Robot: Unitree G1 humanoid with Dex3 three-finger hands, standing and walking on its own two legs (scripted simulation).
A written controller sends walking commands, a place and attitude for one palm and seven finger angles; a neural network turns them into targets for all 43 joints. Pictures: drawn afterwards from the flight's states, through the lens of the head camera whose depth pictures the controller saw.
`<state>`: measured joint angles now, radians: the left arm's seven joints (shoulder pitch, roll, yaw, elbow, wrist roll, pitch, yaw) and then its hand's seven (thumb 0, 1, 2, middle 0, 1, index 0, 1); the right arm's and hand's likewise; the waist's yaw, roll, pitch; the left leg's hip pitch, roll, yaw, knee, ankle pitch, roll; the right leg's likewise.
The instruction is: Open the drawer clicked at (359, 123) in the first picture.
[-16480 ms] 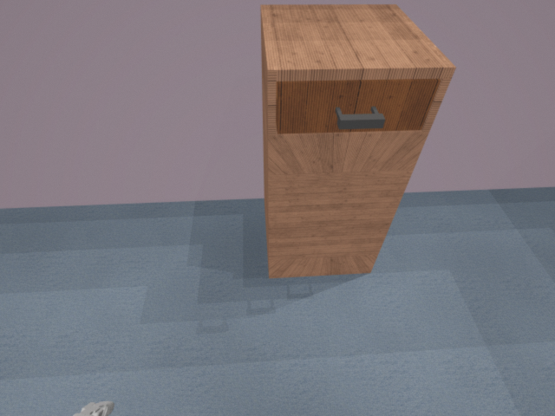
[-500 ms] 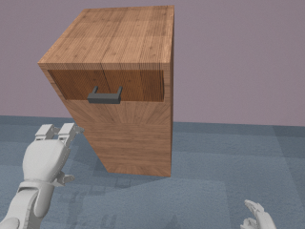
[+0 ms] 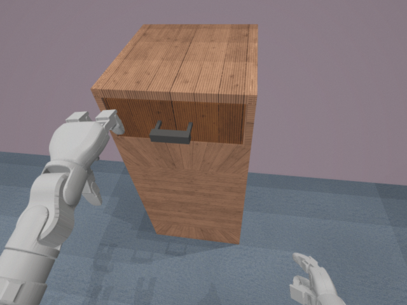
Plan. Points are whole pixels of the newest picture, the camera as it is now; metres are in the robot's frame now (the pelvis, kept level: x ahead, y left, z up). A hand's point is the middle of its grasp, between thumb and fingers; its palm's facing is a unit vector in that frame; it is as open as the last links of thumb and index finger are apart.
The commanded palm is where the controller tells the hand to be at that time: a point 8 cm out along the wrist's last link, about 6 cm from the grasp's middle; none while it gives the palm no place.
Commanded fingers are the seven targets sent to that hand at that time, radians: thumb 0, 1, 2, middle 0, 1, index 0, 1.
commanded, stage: raise the hand with hooked fingers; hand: left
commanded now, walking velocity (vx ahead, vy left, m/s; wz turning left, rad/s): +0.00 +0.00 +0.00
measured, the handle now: (172, 130) +0.53 +0.17 +0.03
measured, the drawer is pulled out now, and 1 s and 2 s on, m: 0.00 0.00 0.00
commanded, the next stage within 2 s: move the hooked fingers above the handle in 0.36 s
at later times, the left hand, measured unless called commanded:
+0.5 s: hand (109, 173) +0.30 +0.22 +0.13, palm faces +0.06 -0.06 -1.00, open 13.9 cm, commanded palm +0.27 +0.22 +0.19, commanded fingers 0.00 -0.50 0.30 -0.30 -1.20 -0.30 -1.20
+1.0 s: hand (138, 158) +0.36 +0.20 +0.10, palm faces -0.05 -0.06 -1.00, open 13.8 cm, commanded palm +0.35 +0.21 +0.17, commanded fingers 0.00 -0.50 0.30 -0.30 -1.20 -0.30 -1.20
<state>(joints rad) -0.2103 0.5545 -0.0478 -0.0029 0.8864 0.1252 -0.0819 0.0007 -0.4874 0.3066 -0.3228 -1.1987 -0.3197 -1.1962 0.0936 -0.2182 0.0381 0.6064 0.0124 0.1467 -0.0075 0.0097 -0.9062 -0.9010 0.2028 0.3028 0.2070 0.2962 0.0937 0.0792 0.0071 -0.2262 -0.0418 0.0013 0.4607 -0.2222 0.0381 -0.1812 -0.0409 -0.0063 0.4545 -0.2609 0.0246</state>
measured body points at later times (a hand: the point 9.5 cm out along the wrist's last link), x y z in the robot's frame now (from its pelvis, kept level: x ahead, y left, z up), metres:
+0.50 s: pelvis -0.01 -0.02 +0.00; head -0.01 -0.06 +0.45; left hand +0.29 +0.22 +0.18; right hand +0.18 -0.24 -0.11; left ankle +0.01 +0.09 -0.74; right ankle -0.01 -0.14 -0.74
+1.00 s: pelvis +0.00 -0.03 +0.00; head +0.03 -0.06 +0.45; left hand +0.36 +0.20 +0.15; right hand +0.16 -0.28 -0.13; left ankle +0.01 +0.09 -0.74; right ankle -0.01 -0.14 -0.74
